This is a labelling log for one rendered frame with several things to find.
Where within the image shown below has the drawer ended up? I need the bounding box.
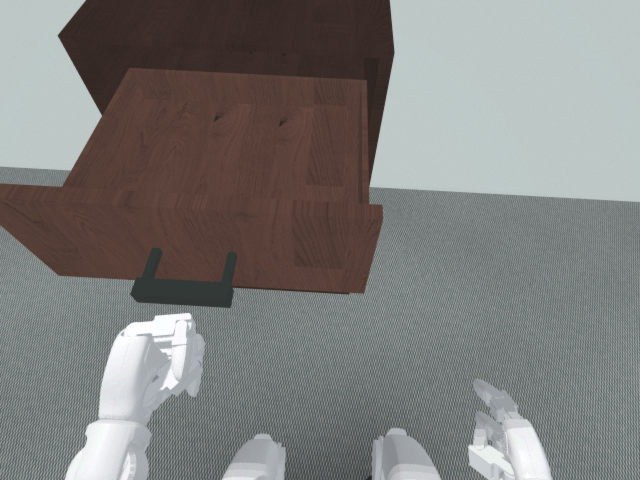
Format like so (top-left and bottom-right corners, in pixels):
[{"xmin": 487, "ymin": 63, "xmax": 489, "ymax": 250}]
[{"xmin": 0, "ymin": 68, "xmax": 383, "ymax": 294}]

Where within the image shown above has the robot right thigh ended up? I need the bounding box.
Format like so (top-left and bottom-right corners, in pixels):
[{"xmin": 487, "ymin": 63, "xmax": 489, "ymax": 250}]
[{"xmin": 372, "ymin": 434, "xmax": 441, "ymax": 480}]

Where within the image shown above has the robot left forearm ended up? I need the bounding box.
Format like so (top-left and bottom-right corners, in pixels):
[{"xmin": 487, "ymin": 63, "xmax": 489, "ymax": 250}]
[{"xmin": 65, "ymin": 419, "xmax": 152, "ymax": 480}]

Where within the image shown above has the handle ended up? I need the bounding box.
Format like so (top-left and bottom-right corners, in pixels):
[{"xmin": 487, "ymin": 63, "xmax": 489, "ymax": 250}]
[{"xmin": 130, "ymin": 248, "xmax": 237, "ymax": 308}]

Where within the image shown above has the robot right hand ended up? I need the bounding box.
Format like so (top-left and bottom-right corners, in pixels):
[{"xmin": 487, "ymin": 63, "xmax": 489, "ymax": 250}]
[{"xmin": 468, "ymin": 379, "xmax": 552, "ymax": 480}]

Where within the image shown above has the robot right shin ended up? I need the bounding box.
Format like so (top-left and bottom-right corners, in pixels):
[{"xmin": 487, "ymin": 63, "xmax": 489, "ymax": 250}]
[{"xmin": 386, "ymin": 428, "xmax": 407, "ymax": 436}]

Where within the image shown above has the cabinet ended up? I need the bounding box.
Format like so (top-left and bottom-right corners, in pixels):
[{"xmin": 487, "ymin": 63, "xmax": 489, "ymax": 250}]
[{"xmin": 58, "ymin": 0, "xmax": 395, "ymax": 294}]

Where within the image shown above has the robot left hand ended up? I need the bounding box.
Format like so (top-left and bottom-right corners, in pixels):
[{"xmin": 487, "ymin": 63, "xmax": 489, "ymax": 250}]
[{"xmin": 98, "ymin": 313, "xmax": 205, "ymax": 426}]

